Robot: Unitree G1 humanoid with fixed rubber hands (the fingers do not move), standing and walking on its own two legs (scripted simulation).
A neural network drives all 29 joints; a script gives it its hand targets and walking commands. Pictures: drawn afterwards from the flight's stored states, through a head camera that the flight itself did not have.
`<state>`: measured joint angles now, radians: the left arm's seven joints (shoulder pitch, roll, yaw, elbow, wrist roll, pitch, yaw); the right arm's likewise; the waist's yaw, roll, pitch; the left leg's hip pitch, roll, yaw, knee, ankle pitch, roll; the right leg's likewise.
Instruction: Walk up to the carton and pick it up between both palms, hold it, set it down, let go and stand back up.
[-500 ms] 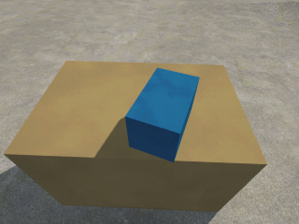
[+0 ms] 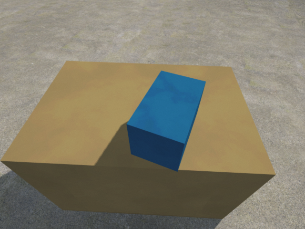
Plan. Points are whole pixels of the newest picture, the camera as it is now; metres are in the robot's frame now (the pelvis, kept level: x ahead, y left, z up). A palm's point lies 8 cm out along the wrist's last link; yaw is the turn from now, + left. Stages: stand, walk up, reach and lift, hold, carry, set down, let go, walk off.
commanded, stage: stand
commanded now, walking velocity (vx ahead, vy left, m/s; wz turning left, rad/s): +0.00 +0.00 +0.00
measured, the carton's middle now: (168, 117) +0.50 -0.04 -0.05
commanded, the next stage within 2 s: none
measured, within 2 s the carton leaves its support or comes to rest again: neither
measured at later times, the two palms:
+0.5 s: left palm out of the picture +0.01 +0.25 -0.13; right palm out of the picture +0.01 -0.24 -0.13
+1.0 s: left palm out of the picture +0.01 +0.25 -0.13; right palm out of the picture +0.00 -0.23 -0.13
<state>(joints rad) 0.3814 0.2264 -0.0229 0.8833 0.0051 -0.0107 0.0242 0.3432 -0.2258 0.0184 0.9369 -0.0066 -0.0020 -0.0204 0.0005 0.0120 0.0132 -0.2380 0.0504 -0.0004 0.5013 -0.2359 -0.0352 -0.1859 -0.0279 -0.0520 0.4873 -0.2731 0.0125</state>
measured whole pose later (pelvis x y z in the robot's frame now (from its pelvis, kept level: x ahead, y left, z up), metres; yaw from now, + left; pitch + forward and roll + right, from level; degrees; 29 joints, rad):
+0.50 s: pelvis +0.00 +0.00 +0.00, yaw +0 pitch -2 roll +0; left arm 0.37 0.22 -0.01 0.94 0.00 -0.01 0.03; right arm 0.34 -0.22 0.02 0.98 -0.01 0.00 -0.03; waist 0.00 0.01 0.03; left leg -0.22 0.05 0.00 0.48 -0.23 -0.03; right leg -0.16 -0.03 -0.05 0.46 -0.26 0.02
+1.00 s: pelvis +0.01 +0.01 +0.00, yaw -1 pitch -2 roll +0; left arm 0.35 0.20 -0.01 0.99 0.00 -0.01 0.03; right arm 0.34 -0.20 0.02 1.02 0.00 -0.01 -0.03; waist 0.00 0.00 0.03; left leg -0.20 0.04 0.02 0.46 -0.23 -0.02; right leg -0.15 -0.04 -0.04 0.44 -0.26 0.03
